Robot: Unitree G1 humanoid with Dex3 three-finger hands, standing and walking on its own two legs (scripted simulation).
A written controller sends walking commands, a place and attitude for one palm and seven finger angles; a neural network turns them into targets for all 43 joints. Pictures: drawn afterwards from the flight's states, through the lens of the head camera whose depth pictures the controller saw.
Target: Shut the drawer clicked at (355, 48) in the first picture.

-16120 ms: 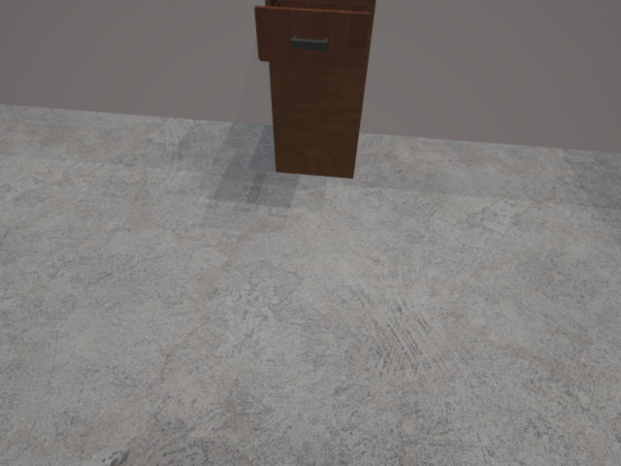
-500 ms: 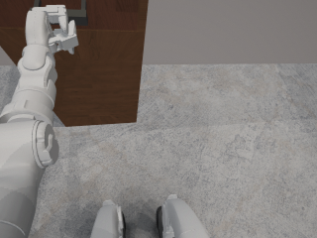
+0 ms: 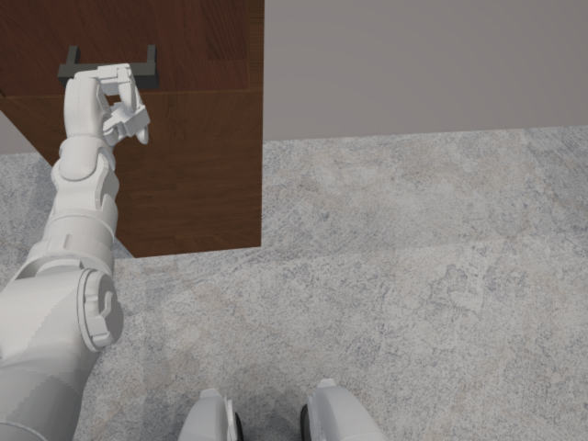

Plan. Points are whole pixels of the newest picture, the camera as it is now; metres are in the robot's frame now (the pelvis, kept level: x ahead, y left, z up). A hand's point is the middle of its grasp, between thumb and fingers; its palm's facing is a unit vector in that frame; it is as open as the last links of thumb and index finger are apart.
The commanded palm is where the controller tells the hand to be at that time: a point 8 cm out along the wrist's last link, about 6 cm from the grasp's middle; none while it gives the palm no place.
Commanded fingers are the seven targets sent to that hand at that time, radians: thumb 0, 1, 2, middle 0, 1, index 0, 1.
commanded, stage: draw the hand back to the body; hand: left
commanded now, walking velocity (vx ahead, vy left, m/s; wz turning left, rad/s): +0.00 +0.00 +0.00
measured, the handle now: (112, 64) +0.61 +0.18 +0.09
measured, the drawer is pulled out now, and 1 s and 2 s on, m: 0.00 0.00 0.00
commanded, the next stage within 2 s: step back with the hand held close in 1.48 s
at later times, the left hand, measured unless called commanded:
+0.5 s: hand (77, 167) +0.42 +0.18 +0.13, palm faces -0.01 -1.00 -0.02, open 3.3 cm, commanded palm +0.38 +0.23 +0.14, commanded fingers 0.00 0.90 0.90 -1.40 -1.60 -1.40 -1.60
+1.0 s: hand out of the picture +0.27 +0.21 +0.20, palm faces +0.31 -0.91 -0.28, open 3.3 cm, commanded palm +0.22 +0.26 +0.21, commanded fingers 0.00 0.90 0.90 -1.40 -1.60 -1.40 -1.60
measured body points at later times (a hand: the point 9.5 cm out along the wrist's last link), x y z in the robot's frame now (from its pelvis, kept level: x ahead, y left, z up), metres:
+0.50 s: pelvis +0.05 +0.00 +0.04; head +0.09 +0.00 +0.49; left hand +0.41 +0.24 +0.13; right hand +0.17 -0.25 -0.06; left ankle +0.02 +0.11 -0.66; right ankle +0.01 -0.12 -0.66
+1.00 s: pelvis +0.03 -0.01 +0.08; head +0.01 -0.03 +0.52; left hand +0.25 +0.26 +0.21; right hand +0.23 -0.21 -0.01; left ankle +0.02 +0.11 -0.67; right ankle +0.01 -0.12 -0.67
